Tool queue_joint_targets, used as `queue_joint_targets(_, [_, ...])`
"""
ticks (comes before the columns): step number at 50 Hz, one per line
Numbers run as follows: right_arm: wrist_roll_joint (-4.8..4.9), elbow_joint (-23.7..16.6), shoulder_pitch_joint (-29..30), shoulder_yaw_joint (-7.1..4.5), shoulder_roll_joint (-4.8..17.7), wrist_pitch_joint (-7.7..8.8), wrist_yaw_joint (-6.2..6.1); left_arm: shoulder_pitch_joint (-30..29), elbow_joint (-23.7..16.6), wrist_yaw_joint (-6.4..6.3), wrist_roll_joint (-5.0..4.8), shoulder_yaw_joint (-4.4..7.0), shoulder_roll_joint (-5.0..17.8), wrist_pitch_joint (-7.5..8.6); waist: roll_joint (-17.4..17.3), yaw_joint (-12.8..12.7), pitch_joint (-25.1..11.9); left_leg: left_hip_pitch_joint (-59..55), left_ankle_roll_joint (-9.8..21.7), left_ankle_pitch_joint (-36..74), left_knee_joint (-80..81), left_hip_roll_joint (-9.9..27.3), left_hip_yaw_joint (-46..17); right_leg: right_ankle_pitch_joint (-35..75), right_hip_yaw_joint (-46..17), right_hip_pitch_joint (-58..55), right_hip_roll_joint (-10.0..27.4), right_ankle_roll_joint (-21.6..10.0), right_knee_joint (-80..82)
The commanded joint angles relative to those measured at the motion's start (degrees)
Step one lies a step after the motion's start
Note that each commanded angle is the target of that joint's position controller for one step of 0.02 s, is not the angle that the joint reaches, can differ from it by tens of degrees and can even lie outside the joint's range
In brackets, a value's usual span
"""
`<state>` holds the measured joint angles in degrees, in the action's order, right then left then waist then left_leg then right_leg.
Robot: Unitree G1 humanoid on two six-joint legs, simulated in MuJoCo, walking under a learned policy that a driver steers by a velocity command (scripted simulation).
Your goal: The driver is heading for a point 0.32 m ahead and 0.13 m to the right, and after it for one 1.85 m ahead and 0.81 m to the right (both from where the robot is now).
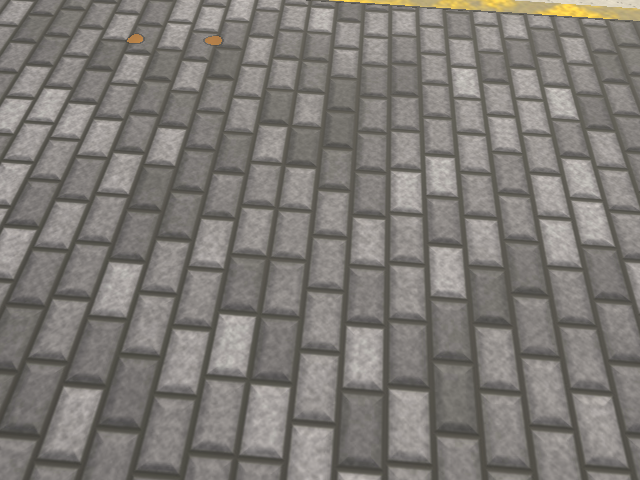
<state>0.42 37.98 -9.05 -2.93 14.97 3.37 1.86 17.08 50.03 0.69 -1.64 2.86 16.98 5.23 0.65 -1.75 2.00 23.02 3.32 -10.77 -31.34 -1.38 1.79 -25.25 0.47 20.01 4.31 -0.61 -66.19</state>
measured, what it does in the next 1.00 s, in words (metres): walks ahead, turning right: right foot, then left foot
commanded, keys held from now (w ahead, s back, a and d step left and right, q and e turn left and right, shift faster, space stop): w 0.06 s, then w+e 0.18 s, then e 0.76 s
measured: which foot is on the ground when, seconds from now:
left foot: down 0.00-0.42, up 0.44-0.86, down 0.88-1.00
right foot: up 0.00-0.40, down 0.42-0.88, up 0.90-1.00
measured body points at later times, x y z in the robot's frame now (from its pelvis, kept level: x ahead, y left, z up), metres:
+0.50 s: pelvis +0.25 -0.05 -0.01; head +0.30 -0.06 +0.43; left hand +0.47 +0.18 -0.11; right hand +0.29 -0.34 -0.13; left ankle +0.10 +0.10 -0.64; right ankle +0.35 -0.15 -0.73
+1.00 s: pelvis +0.34 -0.02 +0.01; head +0.37 -0.01 +0.45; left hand +0.62 +0.16 -0.09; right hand +0.33 -0.33 -0.08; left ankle +0.42 +0.08 -0.73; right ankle +0.29 -0.13 -0.67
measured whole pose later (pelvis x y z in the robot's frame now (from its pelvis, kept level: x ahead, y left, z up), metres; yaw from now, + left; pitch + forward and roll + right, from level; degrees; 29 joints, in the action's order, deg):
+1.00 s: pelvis +0.34 -0.02 +0.01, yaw -29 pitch +2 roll -1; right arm -1.5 40.2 -10.6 -3.3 15.4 0.8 -1.7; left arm 10.0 35.6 -1.0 -0.7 5.1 19.4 -2.7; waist 2.6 0.2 0.7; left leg 18.4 -0.1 -13.0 -29.0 0.5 -1.8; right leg -25.9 -7.2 31.9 -6.9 1.9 -59.5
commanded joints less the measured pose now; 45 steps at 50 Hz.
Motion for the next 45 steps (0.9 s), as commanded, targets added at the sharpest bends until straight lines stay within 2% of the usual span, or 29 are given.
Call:
queue_joint_targets(1, [-0.53,-1.38,-4.91,-1.97,6.13,1.01,-0.09,-2.34,-5.20,-0.10,0.71,1.52,6.32,0.99,-5.14,2.01,-6.48,-18.73,11.23,12.62,16.64,14.65,-18.68,7.30,-3.75,17.96,4.90,-0.42,-1.61])
queue_joint_targets(4, [-0.44,-0.04,-4.36,-2.26,6.89,2.29,-0.30,-0.90,-4.61,-0.17,0.80,1.21,3.88,-0.97,-4.58,-0.09,-4.77,-13.97,12.13,15.07,21.36,14.23,-13.86,11.90,-3.44,16.39,4.96,1.07,2.51])
queue_joint_targets(6, [-0.85,1.40,-5.54,-2.50,7.47,2.73,-0.88,-3.92,-5.43,-0.35,0.91,1.06,3.39,-1.56,-3.83,0.64,-2.55,-14.01,11.59,15.85,22.99,14.17,-10.41,17.27,-4.08,19.69,5.07,1.94,7.07])
queue_joint_targets(10, [-1.15,3.51,-7.34,-2.48,8.05,2.80,-1.66,-9.52,-6.82,0.40,0.46,0.74,2.39,-1.34,-3.83,3.10,-0.15,-15.74,8.41,14.41,24.21,12.80,-3.13,29.55,-4.63,20.29,2.72,1.37,19.39])
queue_joint_targets(12, [-0.97,4.52,-8.38,-2.63,8.81,2.81,-1.91,-13.00,-8.13,0.94,0.44,0.40,1.78,-1.14,-3.62,4.60,1.13,-17.33,7.54,13.57,24.78,13.41,-0.95,32.63,-3.45,19.87,1.60,0.75,24.53])
queue_joint_targets(14, [-0.90,5.59,-8.63,-2.54,8.77,2.31,-2.26,-15.54,-9.53,1.63,0.98,0.09,1.15,-0.87,-2.98,5.39,2.56,-19.20,6.54,20.79,22.28,13.49,1.98,33.09,-1.88,18.78,0.47,0.02,29.37])
queue_joint_targets(16, [-0.56,6.27,-8.77,-2.70,9.54,1.34,-2.80,-16.62,-11.13,2.57,1.36,0.22,1.47,-0.65,-3.95,5.48,1.66,-22.27,5.41,29.61,17.76,14.33,3.38,30.48,0.18,17.46,-0.90,-0.76,31.54])
queue_joint_targets(18, [0.06,5.98,-7.40,-3.09,10.96,0.25,-3.65,-14.49,-12.04,3.45,1.58,1.00,3.30,-0.58,-6.03,3.81,-1.00,-25.47,3.82,41.34,11.19,14.80,3.85,24.36,2.32,14.42,-3.18,-2.23,32.47])
queue_joint_targets(19, [0.28,5.61,-6.56,-3.30,11.58,-0.35,-4.19,-10.75,-11.55,3.65,1.70,1.71,4.72,-0.62,-6.87,1.95,-3.47,-26.33,2.71,47.46,5.83,14.40,4.16,21.82,3.72,10.29,-5.07,-3.07,33.04])
queue_joint_targets(20, [0.39,5.15,-5.40,-3.26,11.58,-0.99,-4.62,-3.82,-9.92,3.53,1.69,2.90,6.70,-0.59,-5.90,-1.61,-6.84,-25.06,1.00,48.99,-3.64,12.55,5.56,23.94,4.68,2.19,-7.42,-4.42,36.59])
queue_joint_targets(21, [-0.01,4.52,-6.57,-2.83,10.68,-0.91,-4.85,1.75,-9.11,2.60,1.84,4.28,10.32,-0.64,-1.83,-4.16,-10.85,-17.64,-2.09,37.92,-17.52,8.97,6.68,38.35,-0.27,-9.97,-5.13,-6.85,39.18])
queue_joint_targets(22, [-3.06,2.78,-13.46,-0.87,4.18,-0.07,-4.14,2.83,-9.93,1.44,2.24,5.11,16.06,-1.13,13.42,0.77,-18.31,3.26,-6.18,-12.23,-39.28,0.72,5.99,67.11,-20.23,-30.85,10.18,-15.55,32.23])
queue_joint_targets(23, [-2.00,2.65,-15.53,-0.03,5.08,1.13,-2.99,3.07,-12.01,1.44,2.48,4.36,14.72,-1.10,14.02,-0.35,-30.62,13.44,-7.55,-29.95,-53.83,-5.08,-5.95,65.47,-40.91,-41.06,18.94,-25.75,37.97])
queue_joint_targets(24, [-0.07,2.41,-10.74,-1.12,9.66,1.44,-2.31,0.70,-13.48,1.36,2.29,3.96,11.68,-1.74,5.91,-2.96,-29.01,15.31,-6.31,-25.29,-54.87,-0.82,-10.41,56.89,-34.24,-37.24,15.53,-22.91,39.70])
queue_joint_targets(25, [0.41,0.72,-5.96,-1.02,9.58,1.12,-2.51,-2.60,-14.00,1.02,1.40,3.32,9.13,-2.23,2.13,-2.22,-21.72,17.42,-5.65,-20.65,-51.10,1.27,-8.94,48.66,-28.37,-29.91,12.60,-19.92,40.90])
queue_joint_targets(26, [-0.29,0.76,-3.86,-1.03,9.00,0.34,-3.18,-5.03,-14.32,0.65,0.85,2.77,7.56,-2.79,-1.91,-0.63,-14.70,17.13,-5.92,-18.07,-46.64,3.09,-7.91,44.12,-24.49,-20.29,10.23,-17.81,43.23])
queue_joint_targets(27, [-0.76,0.25,-3.69,-1.38,9.52,-0.70,-3.74,-6.54,-14.77,0.24,1.13,2.59,7.12,-3.18,-0.84,1.13,-11.82,13.88,-5.93,-16.08,-42.73,4.12,-8.06,40.13,-23.16,-12.72,8.84,-17.04,45.31])
queue_joint_targets(28, [-0.80,0.03,-4.38,-1.48,9.24,-1.62,-3.86,-7.58,-15.34,0.14,1.77,2.64,7.33,-3.58,0.96,2.60,-10.02,10.42,-5.94,-15.34,-39.50,4.03,-7.66,37.28,-22.25,-7.23,7.23,-16.38,47.08])
queue_joint_targets(30, [-1.10,0.48,-6.11,-0.97,7.02,-2.24,-4.32,-8.75,-15.91,-0.16,2.27,3.11,8.33,-3.79,3.15,3.85,-9.21,7.07,-6.73,-14.60,-31.95,3.05,-6.12,40.33,-19.28,-1.90,5.19,-15.81,47.65])
queue_joint_targets(32, [-1.38,0.64,-5.63,-0.73,6.31,-2.38,-4.74,-8.07,-16.05,-0.88,2.00,3.66,9.61,-4.17,3.52,3.49,-11.21,6.23,-7.78,-11.77,-26.75,2.18,-6.20,41.36,-18.84,-1.94,4.68,-15.49,46.69])
queue_joint_targets(34, [-1.23,0.64,-4.38,-0.76,6.43,-2.75,-4.75,-8.55,-16.63,-1.66,1.40,3.88,10.00,-5.08,4.11,2.98,-12.54,5.31,-8.25,-7.47,-23.08,1.70,-6.85,32.39,-19.55,-1.59,3.69,-13.94,46.67])
queue_joint_targets(36, [-0.91,0.00,-2.06,-0.83,6.38,-3.03,-4.58,-9.18,-17.26,-2.18,1.17,3.85,9.76,-6.03,5.34,2.24,-11.40,4.79,-8.26,-5.20,-19.29,1.08,-7.28,19.92,-21.22,-0.35,2.41,-12.33,47.48])
queue_joint_targets(38, [-0.73,-0.67,-0.21,-0.91,6.32,-2.76,-4.28,-9.05,-17.59,-2.37,1.27,3.85,9.58,-6.67,7.07,1.42,-9.78,4.00,-7.94,-5.17,-15.00,0.50,-7.56,12.77,-23.36,-0.07,1.82,-11.49,47.72])
queue_joint_targets(41, [-0.33,-1.08,0.31,-1.32,6.80,-1.58,-3.64,-7.99,-17.87,-2.26,1.30,3.88,9.26,-7.24,8.97,0.69,-9.29,1.47,-6.81,-6.91,-7.20,-0.45,-7.62,14.20,-27.24,-3.16,2.14,-10.86,45.57])
queue_joint_targets(43, [-0.11,-0.19,-2.76,-1.87,7.03,-0.84,-3.17,-8.89,-18.29,-2.31,0.69,3.69,8.64,-7.68,9.16,2.87,-9.08,-5.42,-5.16,-1.39,5.08,-0.47,-6.43,16.61,-27.98,-2.94,0.44,-8.93,42.38])
queue_joint_targets(44, [-0.64,0.06,-4.27,-2.69,9.42,-0.71,-3.22,-7.66,-18.36,-2.36,0.58,3.23,7.04,-7.76,6.66,2.90,-9.53,-11.53,-3.25,1.64,9.45,4.73,-9.56,12.30,-26.06,0.50,-2.13,-6.47,38.39])
queue_joint_targets(45, [-2.03,-0.91,-3.01,-3.73,14.30,-1.24,-3.63,-5.55,-18.90,-2.15,0.82,2.51,4.07,-7.67,-6.58,0.41,-9.03,-16.39,2.72,7.85,12.23,17.59,-21.63,-1.67,-16.64,9.10,-8.72,-2.82,26.57])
